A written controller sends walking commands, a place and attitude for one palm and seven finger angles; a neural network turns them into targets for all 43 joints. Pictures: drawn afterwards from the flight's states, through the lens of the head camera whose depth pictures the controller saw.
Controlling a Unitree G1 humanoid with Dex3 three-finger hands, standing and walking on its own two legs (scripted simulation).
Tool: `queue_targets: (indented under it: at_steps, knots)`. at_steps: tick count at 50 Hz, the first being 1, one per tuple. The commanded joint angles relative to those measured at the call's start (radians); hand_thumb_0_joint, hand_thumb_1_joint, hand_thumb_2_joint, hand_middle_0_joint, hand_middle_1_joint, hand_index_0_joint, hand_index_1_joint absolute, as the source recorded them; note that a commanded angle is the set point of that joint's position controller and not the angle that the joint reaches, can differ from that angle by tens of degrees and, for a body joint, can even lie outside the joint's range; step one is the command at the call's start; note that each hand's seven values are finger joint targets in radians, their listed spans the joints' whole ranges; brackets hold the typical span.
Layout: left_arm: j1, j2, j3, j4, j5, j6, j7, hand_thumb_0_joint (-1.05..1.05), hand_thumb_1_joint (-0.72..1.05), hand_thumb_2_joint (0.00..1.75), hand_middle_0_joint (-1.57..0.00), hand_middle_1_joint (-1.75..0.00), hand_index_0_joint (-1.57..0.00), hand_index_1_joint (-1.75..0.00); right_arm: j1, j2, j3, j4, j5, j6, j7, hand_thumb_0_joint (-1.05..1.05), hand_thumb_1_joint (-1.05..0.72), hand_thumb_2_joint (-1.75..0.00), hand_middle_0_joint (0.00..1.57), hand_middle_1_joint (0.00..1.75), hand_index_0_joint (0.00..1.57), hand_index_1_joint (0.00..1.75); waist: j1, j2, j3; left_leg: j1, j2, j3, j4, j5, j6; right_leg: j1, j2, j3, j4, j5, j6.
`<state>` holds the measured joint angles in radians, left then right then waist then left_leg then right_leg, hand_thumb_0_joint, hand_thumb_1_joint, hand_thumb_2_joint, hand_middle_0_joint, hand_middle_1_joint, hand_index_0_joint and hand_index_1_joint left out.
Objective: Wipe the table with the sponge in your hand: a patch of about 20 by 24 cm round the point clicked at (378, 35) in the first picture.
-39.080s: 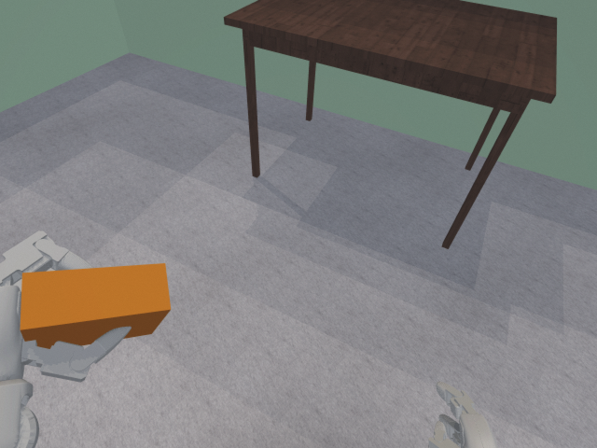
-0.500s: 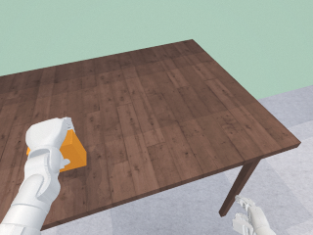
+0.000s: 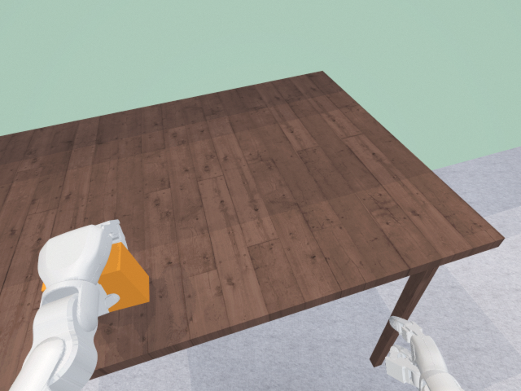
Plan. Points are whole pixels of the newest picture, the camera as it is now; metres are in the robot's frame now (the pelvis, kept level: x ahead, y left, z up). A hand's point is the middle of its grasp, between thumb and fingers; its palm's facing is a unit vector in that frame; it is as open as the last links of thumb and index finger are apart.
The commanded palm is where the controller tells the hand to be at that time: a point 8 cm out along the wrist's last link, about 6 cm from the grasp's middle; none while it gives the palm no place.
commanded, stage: wipe back along the first lane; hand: left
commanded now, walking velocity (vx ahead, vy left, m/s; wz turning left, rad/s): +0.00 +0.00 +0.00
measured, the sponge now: (107, 287) +0.24 +0.29 +0.04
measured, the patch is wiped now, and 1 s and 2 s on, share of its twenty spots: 1.00 1.00 1.00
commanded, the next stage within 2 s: lift the sponge slowly off the table in 0.36 s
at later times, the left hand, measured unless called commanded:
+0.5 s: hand (98, 299) +0.20 +0.26 +0.09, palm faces +0.09 -0.12 -0.99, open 8.9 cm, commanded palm +0.16 +0.26 +0.13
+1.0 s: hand (92, 303) +0.19 +0.26 +0.09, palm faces +0.05 -0.15 -0.99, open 8.9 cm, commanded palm +0.16 +0.26 +0.16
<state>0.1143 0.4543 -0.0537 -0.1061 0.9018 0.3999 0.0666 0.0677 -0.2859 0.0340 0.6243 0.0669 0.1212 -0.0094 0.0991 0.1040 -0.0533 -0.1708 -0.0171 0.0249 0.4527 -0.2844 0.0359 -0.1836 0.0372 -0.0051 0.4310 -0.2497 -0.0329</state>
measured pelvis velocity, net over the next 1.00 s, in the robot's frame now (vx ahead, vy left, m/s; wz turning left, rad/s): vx -0.01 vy -0.01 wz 0.00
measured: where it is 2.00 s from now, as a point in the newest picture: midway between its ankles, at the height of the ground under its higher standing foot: outside the picture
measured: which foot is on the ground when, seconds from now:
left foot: down 0.00-1.00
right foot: down 0.00-1.00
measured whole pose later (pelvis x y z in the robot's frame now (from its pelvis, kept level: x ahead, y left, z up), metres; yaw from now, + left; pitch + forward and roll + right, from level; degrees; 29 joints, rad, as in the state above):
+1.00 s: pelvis -0.01 -0.01 +0.00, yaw +0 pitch -4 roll +0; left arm 0.26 0.48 -0.08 -0.31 0.87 0.45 0.01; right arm 0.03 -0.27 0.05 0.62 0.05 0.10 -0.02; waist 0.12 0.10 -0.01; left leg -0.10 -0.01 0.02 0.43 -0.26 0.02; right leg -0.12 0.05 0.00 0.41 -0.23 -0.05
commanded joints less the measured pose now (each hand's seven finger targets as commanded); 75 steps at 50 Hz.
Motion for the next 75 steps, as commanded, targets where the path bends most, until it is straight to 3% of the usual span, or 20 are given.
queue_targets:
  at_steps: [1,7,9,12,13,17,20,24,36,39,42,44,46,49,52,56,62,65,72,75]
  knots:
    - [0.014,0.114,0.037,-0.141,-0.017,0.02,-0.02,0.0,0.1,1.3,-1.2,-1.6,-1.2,-1.6,-0.227,-0.102,-0.036,-0.182,0.003,-0.049,-0.002,0.0,-0.9,-0.9,0.2,0.3,0.2,0.3,0.014,-0.119,-0.1,0.0,-0.002,-0.072,-0.044,0.308,0.013,0.094,0.005,0.072,-0.032,0.305,-0.043]
    - [-0.022,0.099,0.011,-0.19,0.001,0.05,-0.017,0.0,0.1,1.3,-1.2,-1.6,-1.2,-1.6,-0.227,-0.095,-0.032,-0.185,0.0,-0.049,-0.006,0.0,-0.9,-0.9,0.2,0.3,0.2,0.3,0.01,-0.124,-0.105,0.001,-0.001,-0.066,-0.046,0.285,0.018,0.088,0.001,0.06,-0.035,0.255,-0.039]
    - [0.028,0.066,-0.011,-0.158,-0.007,0.052,-0.019,0.0,0.1,1.3,-1.2,-1.6,-1.2,-1.6,-0.23,-0.091,-0.029,-0.176,0.004,-0.048,-0.005,0.0,-0.9,-0.9,0.2,0.3,0.2,0.3,0.009,-0.121,-0.062,-0.004,0.003,-0.07,-0.055,0.277,0.012,0.071,0.005,0.054,-0.042,0.237,-0.039]
    - [0.062,0.085,0.004,-0.219,0.002,0.052,-0.017,0.0,0.1,1.3,-1.2,-1.6,-1.2,-1.6,-0.235,-0.089,-0.03,-0.189,0.002,-0.056,0.0,0.0,-0.9,-0.9,0.2,0.3,0.2,0.3,0.023,-0.109,-0.115,0.006,0.001,-0.072,-0.047,0.298,0.015,0.102,0.005,0.059,-0.027,0.259,-0.043]
    - [0.093,0.048,-0.027,-0.205,-0.008,0.052,-0.019,0.0,0.1,1.3,-1.2,-1.6,-1.2,-1.6,-0.241,-0.082,-0.028,-0.187,0.003,-0.057,0.001,0.0,-0.9,-0.9,0.2,0.3,0.2,0.3,0.018,-0.112,-0.088,0.005,0.002,-0.071,-0.049,0.29,0.014,0.09,0.006,0.057,-0.033,0.255,-0.041]
    - [0.137,0.079,0.004,-0.27,-0.008,0.051,-0.016,0.0,0.1,1.3,-1.2,-1.6,-1.2,-1.6,-0.245,-0.084,-0.027,-0.196,0.001,-0.058,0.009,0.0,-0.9,-0.9,0.2,0.3,0.2,0.3,0.028,-0.121,-0.108,0.0,0.001,-0.071,-0.046,0.295,0.016,0.114,0.003,0.067,-0.024,0.272,-0.04]
    - [0.172,0.051,-0.022,-0.265,-0.015,0.048,-0.015,0.0,0.1,1.3,-1.2,-1.6,-1.2,-1.6,-0.243,-0.084,-0.027,-0.189,0.003,-0.054,0.012,0.0,-0.9,-0.9,0.2,0.3,0.2,0.3,0.024,-0.111,-0.054,-0.002,0.007,-0.074,-0.058,0.28,0.012,0.086,0.008,0.059,-0.036,0.24,-0.038]
    - [0.155,0.082,0.014,-0.27,-0.013,0.052,-0.001,0.0,0.1,1.3,-1.2,-1.6,-1.2,-1.6,-0.241,-0.086,-0.027,-0.182,-0.001,-0.054,0.01,0.0,-0.9,-0.9,0.2,0.3,0.2,0.3,0.024,-0.142,-0.046,-0.006,0.006,-0.076,-0.057,0.266,0.014,0.083,0.01,0.072,-0.044,0.226,-0.04]
    - [0.042,0.185,0.085,-0.357,0.006,0.069,-0.01,0.0,0.1,1.3,-1.2,-1.6,-1.2,-1.6,-0.283,-0.088,-0.023,-0.183,-0.009,-0.057,-0.01,0.0,-0.9,-0.9,0.2,0.3,0.2,0.3,0.031,-0.061,-0.08,0.037,-0.002,-0.083,-0.068,0.25,0.02,0.108,0.014,0.115,-0.066,0.177,-0.05]
    - [0.004,0.151,0.046,-0.325,0.0,0.073,-0.021,0.0,0.1,1.3,-1.2,-1.6,-1.2,-1.6,-0.267,-0.086,-0.02,-0.176,-0.01,-0.058,-0.016,0.0,-0.9,-0.9,0.2,0.3,0.2,0.3,0.018,-0.068,-0.043,0.028,0.0,-0.077,-0.074,0.241,0.021,0.09,0.006,0.083,-0.077,0.158,-0.044]
    - [-0.045,0.211,0.09,-0.394,0.018,0.063,-0.022,0.0,0.1,1.3,-1.2,-1.6,-1.2,-1.6,-0.269,-0.085,-0.021,-0.19,-0.015,-0.067,-0.02,0.0,-0.9,-0.9,0.2,0.3,0.2,0.3,0.032,-0.05,-0.108,0.044,-0.005,-0.08,-0.066,0.26,0.026,0.128,0.004,0.093,-0.065,0.171,-0.048]
    - [0.01,0.186,0.082,-0.36,-0.001,0.053,-0.027,0.0,0.1,1.3,-1.2,-1.6,-1.2,-1.6,-0.264,-0.084,-0.023,-0.179,-0.015,-0.067,-0.02,0.0,-0.9,-0.9,0.2,0.3,0.2,0.3,0.029,-0.068,-0.082,0.048,-0.006,-0.079,-0.066,0.275,0.023,0.123,0.004,0.092,-0.072,0.201,-0.046]
    - [-0.009,0.236,0.126,-0.393,-0.002,0.044,-0.029,0.0,0.1,1.3,-1.2,-1.6,-1.2,-1.6,-0.283,-0.087,-0.02,-0.184,-0.016,-0.068,-0.021,0.0,-0.9,-0.9,0.2,0.3,0.2,0.3,0.032,-0.054,-0.089,0.057,-0.006,-0.086,-0.07,0.263,0.023,0.128,0.012,0.126,-0.079,0.19,-0.053]
    - [0.004,0.206,0.104,-0.399,-0.006,0.035,-0.026,0.0,0.1,1.3,-1.2,-1.6,-1.2,-1.6,-0.264,-0.081,-0.022,-0.182,-0.019,-0.07,-0.02,0.0,-0.9,-0.9,0.2,0.3,0.2,0.3,0.03,-0.053,-0.087,0.06,-0.007,-0.079,-0.062,0.3,0.021,0.133,0.002,0.095,-0.074,0.237,-0.048]
    - [-0.077,0.266,0.146,-0.432,0.007,0.034,-0.02,0.0,0.1,1.3,-1.2,-1.6,-1.2,-1.6,-0.265,-0.085,-0.021,-0.184,-0.021,-0.076,-0.028,0.0,-0.9,-0.9,0.2,0.3,0.2,0.3,0.031,-0.053,-0.107,0.069,-0.007,-0.079,-0.06,0.291,0.023,0.136,0.002,0.106,-0.078,0.213,-0.05]
    - [-0.123,0.261,0.134,-0.455,0.001,0.026,-0.024,0.0,0.1,1.3,-1.2,-1.6,-1.2,-1.6,-0.293,-0.084,-0.018,-0.182,-0.016,-0.084,-0.033,0.0,-0.9,-0.9,0.2,0.3,0.2,0.3,0.025,-0.004,-0.09,0.09,-0.005,-0.09,-0.081,0.273,0.021,0.126,0.014,0.124,-0.099,0.175,-0.058]
    - [-0.12,0.245,0.115,-0.452,-0.001,0.044,-0.04,0.0,0.1,1.3,-1.2,-1.6,-1.2,-1.6,-0.289,-0.08,-0.016,-0.181,-0.019,-0.087,-0.032,0.0,-0.9,-0.9,0.2,0.3,0.2,0.3,0.033,-0.032,-0.128,0.085,-0.008,-0.081,-0.077,0.304,0.02,0.155,-0.001,0.1,-0.082,0.214,-0.052]
    - [-0.11,0.272,0.14,-0.397,-0.012,0.064,-0.052,0.0,0.1,1.3,-1.2,-1.6,-1.2,-1.6,-0.284,-0.091,-0.018,-0.164,-0.017,-0.07,-0.031,0.0,-0.9,-0.9,0.2,0.3,0.2,0.3,0.029,-0.06,-0.085,0.066,-0.006,-0.082,-0.087,0.289,0.016,0.142,-0.001,0.103,-0.094,0.209,-0.048]
    - [-0.145,0.288,0.153,-0.466,-0.022,0.076,-0.066,0.0,0.1,1.3,-1.2,-1.6,-1.2,-1.6,-0.302,-0.083,-0.01,-0.19,-0.016,-0.079,-0.024,0.0,-0.9,-0.9,0.2,0.3,0.2,0.3,0.043,-0.039,-0.143,0.067,-0.01,-0.081,-0.079,0.304,0.019,0.176,-0.004,0.106,-0.073,0.224,-0.052]
    - [-0.134,0.279,0.144,-0.462,-0.032,0.074,-0.075,0.0,0.1,1.3,-1.2,-1.6,-1.2,-1.6,-0.294,-0.087,-0.014,-0.181,-0.015,-0.07,-0.024,0.0,-0.9,-0.9,0.2,0.3,0.2,0.3,0.033,-0.047,-0.111,0.072,-0.007,-0.08,-0.084,0.295,0.018,0.152,-0.003,0.105,-0.087,0.216,-0.046]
